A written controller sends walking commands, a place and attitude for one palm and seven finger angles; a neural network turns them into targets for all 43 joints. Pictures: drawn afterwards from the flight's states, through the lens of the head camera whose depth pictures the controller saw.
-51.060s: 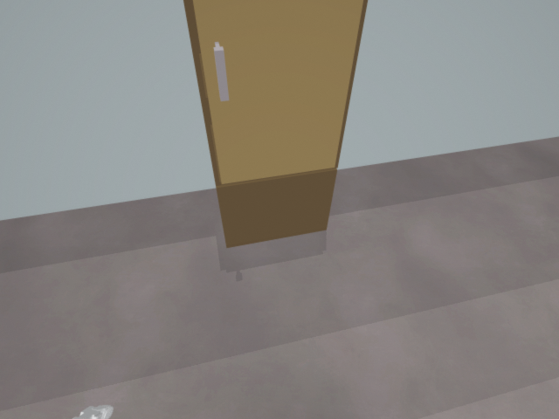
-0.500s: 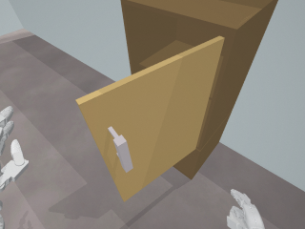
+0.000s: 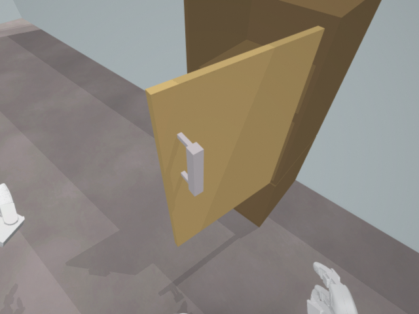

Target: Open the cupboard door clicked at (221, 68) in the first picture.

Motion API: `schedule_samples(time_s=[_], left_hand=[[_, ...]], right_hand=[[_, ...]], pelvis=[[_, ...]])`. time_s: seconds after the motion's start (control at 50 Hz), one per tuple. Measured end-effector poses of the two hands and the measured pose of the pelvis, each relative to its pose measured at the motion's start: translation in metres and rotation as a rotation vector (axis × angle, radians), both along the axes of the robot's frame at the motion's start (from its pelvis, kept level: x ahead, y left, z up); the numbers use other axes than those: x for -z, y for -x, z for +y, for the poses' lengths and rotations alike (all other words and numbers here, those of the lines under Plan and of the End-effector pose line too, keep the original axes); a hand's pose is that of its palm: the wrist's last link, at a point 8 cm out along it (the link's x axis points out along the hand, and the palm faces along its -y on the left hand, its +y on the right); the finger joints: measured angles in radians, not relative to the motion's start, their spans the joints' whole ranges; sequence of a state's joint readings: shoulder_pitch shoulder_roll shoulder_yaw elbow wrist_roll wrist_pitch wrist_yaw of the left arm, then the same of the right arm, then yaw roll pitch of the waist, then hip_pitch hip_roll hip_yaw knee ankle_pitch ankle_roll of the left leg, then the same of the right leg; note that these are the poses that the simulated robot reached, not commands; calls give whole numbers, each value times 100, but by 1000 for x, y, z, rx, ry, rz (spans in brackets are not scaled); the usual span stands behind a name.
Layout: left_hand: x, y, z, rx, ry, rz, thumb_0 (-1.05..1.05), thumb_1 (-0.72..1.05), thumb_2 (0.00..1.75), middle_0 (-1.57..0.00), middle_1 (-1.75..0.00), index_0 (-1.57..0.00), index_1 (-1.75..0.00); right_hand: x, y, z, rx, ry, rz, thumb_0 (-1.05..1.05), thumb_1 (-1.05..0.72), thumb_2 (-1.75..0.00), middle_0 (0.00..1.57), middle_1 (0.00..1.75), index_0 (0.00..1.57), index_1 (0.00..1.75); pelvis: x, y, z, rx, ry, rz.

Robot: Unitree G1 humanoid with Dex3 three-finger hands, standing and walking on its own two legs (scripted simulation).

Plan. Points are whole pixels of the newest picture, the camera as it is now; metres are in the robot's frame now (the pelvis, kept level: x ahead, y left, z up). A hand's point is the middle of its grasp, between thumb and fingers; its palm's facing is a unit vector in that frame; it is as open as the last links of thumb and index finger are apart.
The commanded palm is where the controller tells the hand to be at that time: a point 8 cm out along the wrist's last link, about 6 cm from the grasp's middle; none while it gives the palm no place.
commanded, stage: step back with the hand held close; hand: left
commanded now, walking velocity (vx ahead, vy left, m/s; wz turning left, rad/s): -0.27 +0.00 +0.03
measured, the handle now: (189, 164) +0.38 +0.07 +0.08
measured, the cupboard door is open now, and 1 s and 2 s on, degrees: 77 77 77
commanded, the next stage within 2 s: stop stepping back and stand still in 0.40 s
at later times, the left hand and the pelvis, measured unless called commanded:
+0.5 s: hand out of the picture +0.11 +0.27 +0.16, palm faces +0.41 -0.81 -0.43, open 7.4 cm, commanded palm +0.03 +0.31 +0.19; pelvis -0.10 +0.00 +0.00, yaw +2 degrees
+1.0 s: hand out of the picture +0.00 +0.26 +0.17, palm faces +0.46 -0.81 -0.37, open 7.4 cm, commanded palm -0.05 +0.30 +0.19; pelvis -0.19 +0.00 +0.01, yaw -1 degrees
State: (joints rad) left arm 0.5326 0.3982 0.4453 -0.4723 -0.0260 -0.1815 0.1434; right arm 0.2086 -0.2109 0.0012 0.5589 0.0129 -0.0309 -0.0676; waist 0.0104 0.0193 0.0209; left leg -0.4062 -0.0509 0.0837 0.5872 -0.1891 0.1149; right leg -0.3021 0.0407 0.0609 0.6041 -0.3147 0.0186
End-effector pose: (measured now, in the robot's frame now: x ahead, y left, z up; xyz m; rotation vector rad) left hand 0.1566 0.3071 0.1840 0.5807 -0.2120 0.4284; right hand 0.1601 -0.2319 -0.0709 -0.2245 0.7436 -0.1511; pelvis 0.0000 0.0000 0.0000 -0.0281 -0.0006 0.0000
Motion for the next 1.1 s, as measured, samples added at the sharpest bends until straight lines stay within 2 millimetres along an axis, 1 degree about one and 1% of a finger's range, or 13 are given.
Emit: schedule_samples(time_s=[0.1,0.24,0.3,0.42,0.48,0.56,0.66,0.76,0.82,0.88,0.98,1.04,1.1], left_hand=[[10,21,-6,16,51,8,1,89,90,-21,-31,-21,-31],[-14,59,-18,51,-21,-65,1,89,90,-21,-31,-21,-31],[-17,72,-19,49,-23,-62,1,89,90,-21,-31,-21,-31],[-3,87,-12,46,44,-45,1,89,90,-21,-31,-21,-31],[3,87,-4,69,49,-55,1,89,90,-21,-31,-21,-31],[-1,97,1,116,17,-48,1,89,90,-21,-31,-21,-31],[-19,131,-10,169,-24,-19,1,89,90,-21,-31,-21,-31],[-23,165,-17,139,-47,-8,1,89,90,-21,-31,-21,-31],[-15,180,-16,84,-16,23,1,89,90,-21,-31,-21,-31],[-10,193,-15,46,39,22,1,89,90,-21,-31,-21,-31],[-4,199,-12,24,103,-52,1,89,90,-21,-31,-21,-31],[-1,195,-7,38,119,-103,1,89,90,-21,-31,-21,-31],[0,192,-2,53,104,-104,1,89,90,-21,-31,-21,-31]], right_hand=[[1,23,9,-37,-7,18,1,-90,-90,21,30,20,30],[-2,45,4,-62,-7,-4,1,-90,-90,21,30,21,30],[-4,55,-2,-56,-10,-5,1,-90,-90,21,30,21,30],[-15,82,-15,-10,39,29,1,-90,-90,21,30,20,30],[-17,94,-17,7,91,22,1,-90,-90,20,30,20,30],[-24,114,-6,5,87,2,1,-90,-90,20,30,20,30],[-31,149,10,7,17,-47,1,-90,-90,20,30,20,30],[-19,184,15,6,-31,-39,1,-90,-90,20,30,20,30],[-6,204,10,2,-45,-2,1,-90,-90,21,30,21,30],[0,224,0,17,-36,47,1,-90,-90,21,30,21,30],[-3,245,-20,49,35,66,1,-90,-90,21,30,21,30],[-5,246,-26,58,88,54,1,-90,-90,21,30,20,30],[-11,244,-23,81,95,22,1,-90,-90,20,30,20,30]], pelvis=[[-1,25,-2,-14,8,-13],[-1,53,-11,-29,22,10],[-4,67,-14,-32,25,12],[-10,81,-8,-12,-7,21],[-4,95,0,-32,4,32],[-9,124,4,-11,-11,19],[-16,147,4,20,15,22],[-14,169,-4,24,-14,27],[-12,185,-7,25,-10,13],[-15,191,-9,39,-17,2],[-15,193,-5,18,-21,-11],[-8,196,2,-1,-5,-21],[-7,200,7,18,-29,-34]])
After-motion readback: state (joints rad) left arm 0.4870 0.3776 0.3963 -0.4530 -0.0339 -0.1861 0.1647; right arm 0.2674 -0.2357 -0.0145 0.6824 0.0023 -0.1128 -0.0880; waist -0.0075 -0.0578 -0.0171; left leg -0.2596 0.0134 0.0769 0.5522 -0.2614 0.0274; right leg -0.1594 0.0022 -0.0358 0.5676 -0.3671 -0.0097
